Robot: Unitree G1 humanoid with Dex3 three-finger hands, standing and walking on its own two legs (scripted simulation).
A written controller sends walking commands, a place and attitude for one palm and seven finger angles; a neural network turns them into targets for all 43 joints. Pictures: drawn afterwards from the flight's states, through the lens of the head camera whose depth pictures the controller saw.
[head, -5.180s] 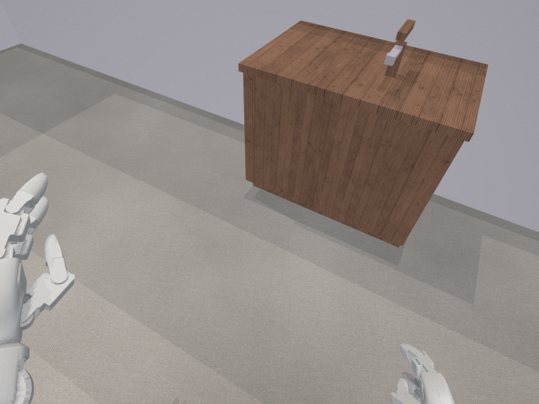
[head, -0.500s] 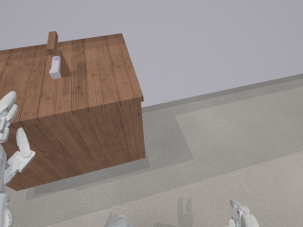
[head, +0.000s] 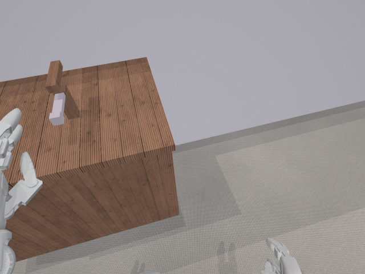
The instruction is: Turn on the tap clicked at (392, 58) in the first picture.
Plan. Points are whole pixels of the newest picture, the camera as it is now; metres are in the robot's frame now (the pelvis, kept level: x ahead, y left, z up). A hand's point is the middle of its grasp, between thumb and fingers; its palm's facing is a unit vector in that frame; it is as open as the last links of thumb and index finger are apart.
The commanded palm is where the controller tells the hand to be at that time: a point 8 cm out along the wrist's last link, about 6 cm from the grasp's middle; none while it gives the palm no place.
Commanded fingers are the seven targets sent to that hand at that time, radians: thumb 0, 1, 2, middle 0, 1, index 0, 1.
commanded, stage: take the last steps up to it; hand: left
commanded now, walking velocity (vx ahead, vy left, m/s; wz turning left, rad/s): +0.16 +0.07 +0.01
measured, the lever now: (56, 118) +0.48 +0.39 +0.05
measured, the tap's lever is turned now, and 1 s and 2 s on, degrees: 0 0 0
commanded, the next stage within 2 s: come to a stop and stand still in 0.08 s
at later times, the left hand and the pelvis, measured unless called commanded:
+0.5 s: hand (60, 149) +0.28 +0.23 +0.18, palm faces +0.34 -0.82 -0.47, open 7.4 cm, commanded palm +0.23 +0.28 +0.19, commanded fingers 0.00 0.90 0.90 -0.20 -0.30 -0.20 -0.30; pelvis +0.06 +0.00 +0.01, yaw -1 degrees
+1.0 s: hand (42, 158) +0.27 +0.26 +0.17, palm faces +0.29 -0.89 -0.35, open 7.4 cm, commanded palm +0.21 +0.31 +0.19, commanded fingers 0.00 0.90 0.90 -0.20 -0.30 -0.20 -0.30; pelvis +0.03 +0.04 +0.02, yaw -3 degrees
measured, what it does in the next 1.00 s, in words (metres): steps on the spot: left foot, then right foot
